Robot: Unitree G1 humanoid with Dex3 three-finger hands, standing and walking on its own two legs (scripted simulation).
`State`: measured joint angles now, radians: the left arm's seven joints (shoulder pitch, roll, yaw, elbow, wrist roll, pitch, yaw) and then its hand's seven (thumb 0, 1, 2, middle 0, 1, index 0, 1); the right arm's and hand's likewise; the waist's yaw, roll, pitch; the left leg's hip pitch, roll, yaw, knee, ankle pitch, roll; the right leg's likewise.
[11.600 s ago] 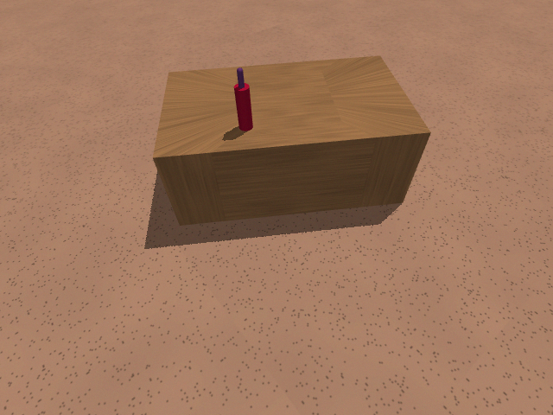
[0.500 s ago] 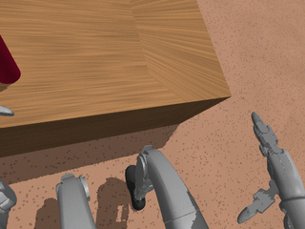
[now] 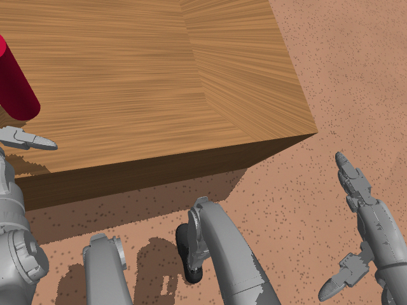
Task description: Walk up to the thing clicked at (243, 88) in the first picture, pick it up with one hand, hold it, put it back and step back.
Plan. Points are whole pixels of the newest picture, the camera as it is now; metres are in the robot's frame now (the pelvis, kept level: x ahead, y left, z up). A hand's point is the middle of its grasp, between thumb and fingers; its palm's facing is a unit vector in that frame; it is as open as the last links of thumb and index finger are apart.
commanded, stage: close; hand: left
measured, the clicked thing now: out of the picture +0.55 +0.21 -0.01
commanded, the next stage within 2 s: settle in 0.80 s
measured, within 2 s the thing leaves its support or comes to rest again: leaves its support in 1.20 s
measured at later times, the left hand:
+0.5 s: hand (12, 86) +0.55 +0.21 -0.06, palm faces +0.21 -0.98 -0.02, open 14.8 cm
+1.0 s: hand (17, 87) +0.54 +0.20 -0.05, palm faces +0.19 -0.98 -0.03, open 7.8 cm
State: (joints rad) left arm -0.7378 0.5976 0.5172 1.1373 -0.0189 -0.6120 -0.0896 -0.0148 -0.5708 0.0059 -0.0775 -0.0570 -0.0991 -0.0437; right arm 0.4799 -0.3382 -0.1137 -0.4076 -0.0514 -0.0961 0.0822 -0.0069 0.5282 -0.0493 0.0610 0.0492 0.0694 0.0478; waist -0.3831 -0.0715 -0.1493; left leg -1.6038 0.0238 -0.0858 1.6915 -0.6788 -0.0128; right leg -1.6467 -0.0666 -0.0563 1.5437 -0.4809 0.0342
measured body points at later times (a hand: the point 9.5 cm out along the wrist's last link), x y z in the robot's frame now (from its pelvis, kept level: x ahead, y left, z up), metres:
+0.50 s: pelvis -0.01 +0.00 -0.01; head +0.22 +0.08 +0.37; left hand +0.53 +0.26 -0.06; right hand +0.17 -0.26 +0.11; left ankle +0.03 +0.12 -0.52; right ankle +0.10 -0.15 -0.52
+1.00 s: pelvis +0.00 +0.00 +0.00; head +0.21 +0.08 +0.39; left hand +0.52 +0.25 -0.05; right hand +0.18 -0.25 +0.11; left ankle +0.03 +0.12 -0.52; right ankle +0.10 -0.15 -0.52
